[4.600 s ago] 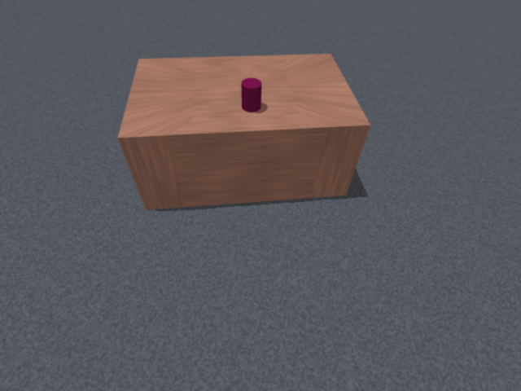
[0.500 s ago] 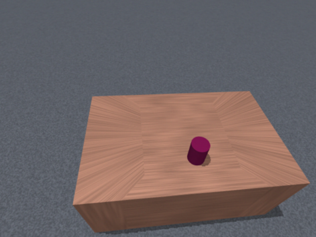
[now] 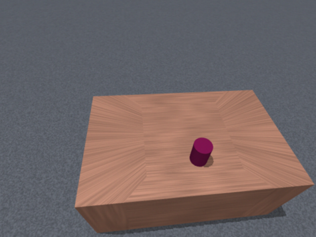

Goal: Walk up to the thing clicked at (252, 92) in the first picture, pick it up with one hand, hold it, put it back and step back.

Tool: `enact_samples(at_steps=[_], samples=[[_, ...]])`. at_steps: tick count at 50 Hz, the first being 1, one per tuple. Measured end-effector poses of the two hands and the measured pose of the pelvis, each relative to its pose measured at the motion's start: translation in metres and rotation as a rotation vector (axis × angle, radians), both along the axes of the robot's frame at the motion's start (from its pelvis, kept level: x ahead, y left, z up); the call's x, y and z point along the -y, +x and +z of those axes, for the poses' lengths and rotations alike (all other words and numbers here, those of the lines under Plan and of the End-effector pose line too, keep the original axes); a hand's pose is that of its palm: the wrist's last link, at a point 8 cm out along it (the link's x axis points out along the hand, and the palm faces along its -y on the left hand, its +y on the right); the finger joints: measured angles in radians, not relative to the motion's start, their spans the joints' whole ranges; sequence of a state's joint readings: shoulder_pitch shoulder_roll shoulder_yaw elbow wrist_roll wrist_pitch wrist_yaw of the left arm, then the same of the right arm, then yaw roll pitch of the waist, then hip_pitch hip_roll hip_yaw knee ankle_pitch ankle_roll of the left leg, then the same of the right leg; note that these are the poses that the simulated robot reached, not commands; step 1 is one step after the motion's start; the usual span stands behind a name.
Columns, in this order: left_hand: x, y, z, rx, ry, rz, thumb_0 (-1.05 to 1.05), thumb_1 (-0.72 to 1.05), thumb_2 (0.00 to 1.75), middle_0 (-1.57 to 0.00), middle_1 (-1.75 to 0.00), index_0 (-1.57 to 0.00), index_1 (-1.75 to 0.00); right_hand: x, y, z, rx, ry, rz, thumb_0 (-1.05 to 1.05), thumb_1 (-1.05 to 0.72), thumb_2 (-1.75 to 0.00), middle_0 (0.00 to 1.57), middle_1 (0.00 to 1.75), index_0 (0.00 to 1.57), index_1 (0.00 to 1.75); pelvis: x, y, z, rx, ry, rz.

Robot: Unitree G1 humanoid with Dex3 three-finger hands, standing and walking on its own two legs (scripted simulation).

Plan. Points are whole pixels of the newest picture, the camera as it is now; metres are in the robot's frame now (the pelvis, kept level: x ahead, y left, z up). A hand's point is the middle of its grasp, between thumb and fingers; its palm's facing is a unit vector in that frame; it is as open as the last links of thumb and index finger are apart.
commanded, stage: walk up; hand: right
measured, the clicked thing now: (200, 152) +0.52 -0.21 -0.27
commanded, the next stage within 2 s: stand in 0.26 s
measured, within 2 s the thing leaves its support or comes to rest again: neither
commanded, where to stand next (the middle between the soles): +0.04 -0.01 m, yaw +2 degrees
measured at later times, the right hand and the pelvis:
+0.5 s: hand out of the picture +0.09 -0.25 -0.15, palm faces +0.00 +0.94 -0.34, open 7.4 cm; pelvis +0.00 +0.00 +0.00, yaw +0 degrees
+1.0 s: hand out of the picture +0.08 -0.25 -0.15, palm faces +0.00 +0.94 -0.34, open 7.4 cm; pelvis +0.01 +0.00 +0.00, yaw +0 degrees
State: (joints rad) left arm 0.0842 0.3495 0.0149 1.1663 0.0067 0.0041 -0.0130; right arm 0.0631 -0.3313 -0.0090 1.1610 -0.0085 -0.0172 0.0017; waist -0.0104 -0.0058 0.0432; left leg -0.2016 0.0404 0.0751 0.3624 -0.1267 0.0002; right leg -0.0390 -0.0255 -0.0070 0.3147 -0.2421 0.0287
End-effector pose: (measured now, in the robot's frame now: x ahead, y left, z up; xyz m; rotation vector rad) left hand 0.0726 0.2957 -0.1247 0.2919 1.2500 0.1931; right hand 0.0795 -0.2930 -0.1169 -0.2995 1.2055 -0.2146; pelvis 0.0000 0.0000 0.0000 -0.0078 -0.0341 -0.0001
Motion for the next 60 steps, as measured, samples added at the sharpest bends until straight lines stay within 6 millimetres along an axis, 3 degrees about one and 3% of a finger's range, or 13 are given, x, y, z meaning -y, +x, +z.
enact_samples(at_steps=[11,44,60], samples=[[0.002,-0.005,-0.001,-0.011,-0.006,0.008,0.00,0.91,0.90,-0.20,-0.30,-0.20,-0.30,0.001,0.008,0.002,0.007,-0.004,0.009,0.00,-0.90,-0.90,0.21,0.30,0.21,0.30,0.000,0.002,0.001,-0.004,0.002,0.006],[-0.003,0.000,0.002,0.009,0.008,-0.026,0.00,0.91,0.90,-0.20,-0.30,-0.20,-0.30,0.000,-0.005,-0.001,-0.033,0.001,-0.010,0.00,-0.90,-0.90,0.20,0.30,0.21,0.30,-0.004,0.005,0.001,-0.001,0.006,0.001],[-0.005,-0.002,0.002,0.013,0.006,-0.023,0.00,0.91,0.90,-0.20,-0.30,-0.21,-0.30,-0.002,0.001,0.001,-0.012,-0.004,-0.004,0.00,-0.90,-0.90,0.20,0.30,0.21,0.30,-0.006,0.005,0.000,0.003,0.007,0.002]])
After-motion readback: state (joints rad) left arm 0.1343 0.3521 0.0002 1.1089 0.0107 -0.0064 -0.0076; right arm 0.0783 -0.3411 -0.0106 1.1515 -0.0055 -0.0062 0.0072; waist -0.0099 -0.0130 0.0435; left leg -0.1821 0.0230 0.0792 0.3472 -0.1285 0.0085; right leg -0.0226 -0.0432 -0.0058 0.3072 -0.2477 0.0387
